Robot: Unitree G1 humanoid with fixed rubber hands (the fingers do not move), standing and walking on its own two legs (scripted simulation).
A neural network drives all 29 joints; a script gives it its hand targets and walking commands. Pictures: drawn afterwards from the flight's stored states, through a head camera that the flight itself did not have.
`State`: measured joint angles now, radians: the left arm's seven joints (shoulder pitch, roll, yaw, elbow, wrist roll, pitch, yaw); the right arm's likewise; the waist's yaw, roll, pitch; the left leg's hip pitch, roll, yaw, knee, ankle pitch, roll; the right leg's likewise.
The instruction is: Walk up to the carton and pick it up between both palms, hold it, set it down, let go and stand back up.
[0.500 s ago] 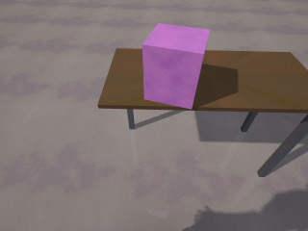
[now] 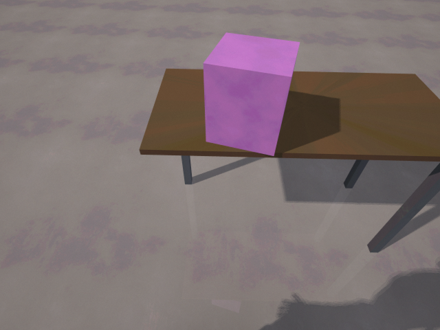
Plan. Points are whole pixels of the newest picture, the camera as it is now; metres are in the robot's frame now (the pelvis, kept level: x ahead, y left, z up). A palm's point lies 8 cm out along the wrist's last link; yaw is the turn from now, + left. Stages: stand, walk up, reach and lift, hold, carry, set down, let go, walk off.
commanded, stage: stand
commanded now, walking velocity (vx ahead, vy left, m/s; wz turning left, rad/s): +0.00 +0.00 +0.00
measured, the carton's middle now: (250, 94) +0.74 -0.06 +0.05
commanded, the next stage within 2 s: walk up in 0.56 s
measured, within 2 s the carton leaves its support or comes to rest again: neither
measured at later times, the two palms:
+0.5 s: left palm out of the picture +0.08 +0.28 -0.11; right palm out of the picture +0.06 -0.27 -0.13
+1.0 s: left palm out of the picture +0.08 +0.28 -0.11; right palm out of the picture +0.06 -0.34 -0.12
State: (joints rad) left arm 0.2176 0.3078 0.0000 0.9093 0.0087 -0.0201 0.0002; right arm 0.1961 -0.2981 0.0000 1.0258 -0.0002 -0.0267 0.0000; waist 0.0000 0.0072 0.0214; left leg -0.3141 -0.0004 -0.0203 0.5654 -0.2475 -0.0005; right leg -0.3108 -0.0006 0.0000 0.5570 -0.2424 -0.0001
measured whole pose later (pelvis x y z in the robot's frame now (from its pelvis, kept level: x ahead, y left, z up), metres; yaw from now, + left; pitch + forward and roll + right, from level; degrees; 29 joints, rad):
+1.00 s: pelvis +0.02 -0.04 +0.00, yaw +1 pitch +0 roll +2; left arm 0.22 0.42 0.05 0.91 0.05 0.04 -0.05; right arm 0.25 -0.34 0.00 1.03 0.00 -0.06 0.00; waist 0.00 -0.06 0.02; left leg -0.29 0.01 -0.05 0.56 -0.28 0.00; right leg -0.41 -0.01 0.00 0.87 -0.44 0.00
